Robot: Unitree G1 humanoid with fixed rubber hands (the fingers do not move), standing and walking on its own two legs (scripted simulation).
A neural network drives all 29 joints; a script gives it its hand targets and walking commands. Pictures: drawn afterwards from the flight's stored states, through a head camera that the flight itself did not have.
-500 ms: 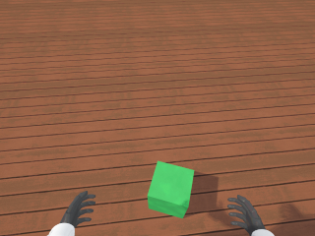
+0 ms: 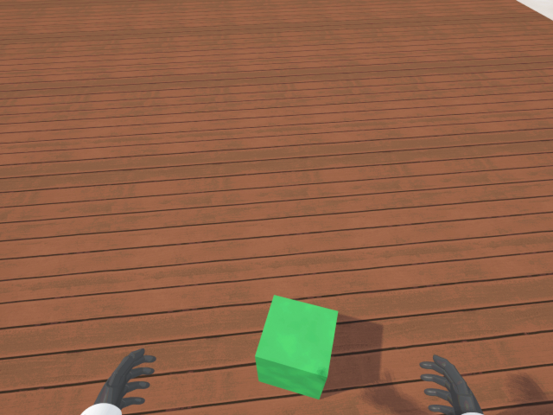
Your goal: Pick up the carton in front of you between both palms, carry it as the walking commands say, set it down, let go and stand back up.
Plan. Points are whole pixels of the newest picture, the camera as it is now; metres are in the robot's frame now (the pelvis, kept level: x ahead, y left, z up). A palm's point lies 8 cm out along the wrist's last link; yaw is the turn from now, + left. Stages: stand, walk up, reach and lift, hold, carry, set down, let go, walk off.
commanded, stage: stand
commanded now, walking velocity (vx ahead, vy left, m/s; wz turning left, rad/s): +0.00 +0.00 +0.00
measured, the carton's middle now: (296, 347) +0.44 -0.05 -0.65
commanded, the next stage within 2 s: none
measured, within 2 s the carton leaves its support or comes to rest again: neither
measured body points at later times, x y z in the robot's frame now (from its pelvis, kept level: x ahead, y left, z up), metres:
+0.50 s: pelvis +0.02 -0.02 +0.00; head +0.03 -0.03 +0.45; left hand +0.15 +0.28 -0.09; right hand +0.17 -0.31 -0.10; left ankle -0.04 +0.10 -0.74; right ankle +0.00 -0.10 -0.74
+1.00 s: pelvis +0.00 -0.02 +0.01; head -0.01 -0.02 +0.46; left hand +0.11 +0.29 -0.09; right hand +0.13 -0.31 -0.10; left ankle -0.04 +0.10 -0.74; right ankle +0.00 -0.11 -0.74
